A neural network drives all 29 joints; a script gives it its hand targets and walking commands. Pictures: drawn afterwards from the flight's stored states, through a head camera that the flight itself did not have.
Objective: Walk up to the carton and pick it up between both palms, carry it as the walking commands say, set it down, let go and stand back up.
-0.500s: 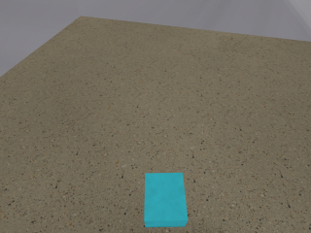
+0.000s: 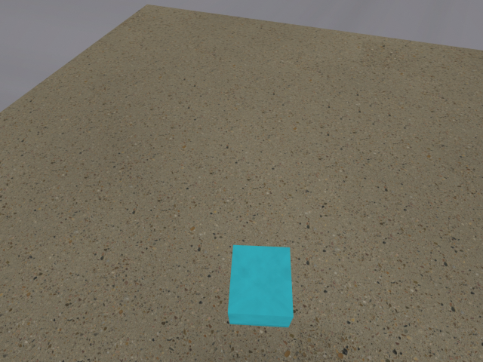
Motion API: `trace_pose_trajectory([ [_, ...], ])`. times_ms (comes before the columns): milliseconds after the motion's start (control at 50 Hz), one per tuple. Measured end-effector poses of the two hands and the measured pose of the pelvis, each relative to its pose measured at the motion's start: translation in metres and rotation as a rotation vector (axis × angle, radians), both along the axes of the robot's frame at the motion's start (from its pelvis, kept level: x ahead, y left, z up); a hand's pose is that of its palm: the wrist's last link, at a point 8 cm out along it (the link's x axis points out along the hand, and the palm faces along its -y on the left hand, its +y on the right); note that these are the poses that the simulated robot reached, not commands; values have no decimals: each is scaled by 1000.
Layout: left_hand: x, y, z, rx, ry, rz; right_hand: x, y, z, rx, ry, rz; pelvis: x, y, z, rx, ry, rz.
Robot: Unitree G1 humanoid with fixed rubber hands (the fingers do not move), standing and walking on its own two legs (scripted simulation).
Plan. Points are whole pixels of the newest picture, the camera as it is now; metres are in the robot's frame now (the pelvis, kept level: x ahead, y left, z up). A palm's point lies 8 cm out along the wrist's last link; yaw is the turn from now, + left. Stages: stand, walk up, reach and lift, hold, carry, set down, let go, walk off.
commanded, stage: walk up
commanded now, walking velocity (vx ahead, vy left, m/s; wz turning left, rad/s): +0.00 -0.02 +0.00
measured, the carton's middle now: (260, 285) +0.47 -0.05 -0.69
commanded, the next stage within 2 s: stand in 0.32 s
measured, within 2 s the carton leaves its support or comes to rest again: neither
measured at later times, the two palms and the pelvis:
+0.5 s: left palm out of the picture +0.04 +0.24 -0.13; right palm out of the picture +0.06 -0.24 -0.12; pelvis -0.01 -0.01 +0.01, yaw +0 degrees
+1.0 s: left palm (131, 350) +0.17 +0.22 -0.13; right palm out of the picture +0.13 -0.24 -0.13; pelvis -0.01 +0.00 -0.02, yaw -3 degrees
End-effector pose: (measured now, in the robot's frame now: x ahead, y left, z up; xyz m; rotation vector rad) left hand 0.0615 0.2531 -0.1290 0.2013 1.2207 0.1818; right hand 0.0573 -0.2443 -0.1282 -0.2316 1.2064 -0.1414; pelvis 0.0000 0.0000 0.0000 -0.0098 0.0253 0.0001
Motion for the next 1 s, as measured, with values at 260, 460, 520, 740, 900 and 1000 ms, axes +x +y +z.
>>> trace_pose_trajectory([
  [260, -23, -9, 3, -10, 24, 15, 1, 2, 9, 16, -58, -2, -7, -6, 7, 6, 13, 0],
  [460, -23, -9, 3, -11, 31, 14, 0, 2, 8, 14, -46, -3, -6, -6, 7, 5, 14, -1],
  [520, -24, -8, 3, -11, 32, 14, 0, 2, 8, 13, -44, -3, -6, -6, 7, 5, 14, 0],
  [740, 24, -13, 7, -16, -67, -30, 24, 0, 5, 39, -42, -17, -17, -5, -3, 3, -19, -10],
  [900, 110, -29, 19, -52, -119, -117, 70, -3, 11, 29, -29, -24, -15, -1, -11, 5, -35, -43],
  [1000, 104, -30, 3, -65, -77, -118, 76, 1, 1, 47, -27, -6, -12, 1, -16, 2, 18, -51],
])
